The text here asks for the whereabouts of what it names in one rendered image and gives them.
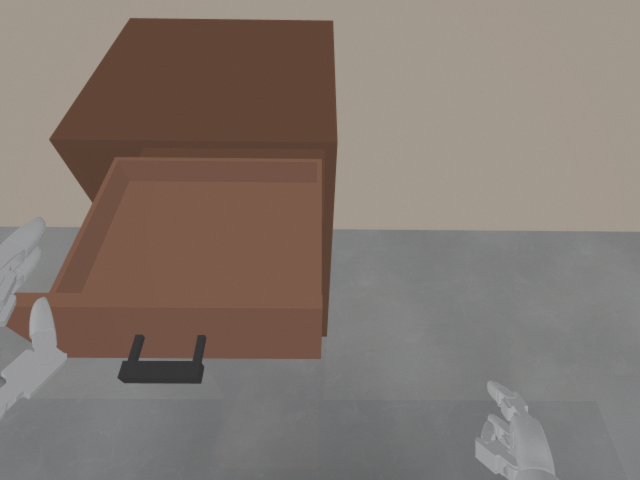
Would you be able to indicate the robot right hand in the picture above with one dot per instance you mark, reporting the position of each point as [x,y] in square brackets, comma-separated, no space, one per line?
[523,442]

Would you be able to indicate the drawer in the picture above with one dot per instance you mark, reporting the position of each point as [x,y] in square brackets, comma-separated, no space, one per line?
[173,248]

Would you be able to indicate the robot left hand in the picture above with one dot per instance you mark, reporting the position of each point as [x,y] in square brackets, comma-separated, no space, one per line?
[20,255]

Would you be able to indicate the handle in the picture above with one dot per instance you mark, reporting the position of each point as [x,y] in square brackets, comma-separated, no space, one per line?
[180,372]

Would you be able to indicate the cabinet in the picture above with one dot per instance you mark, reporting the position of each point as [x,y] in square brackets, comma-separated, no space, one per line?
[210,88]

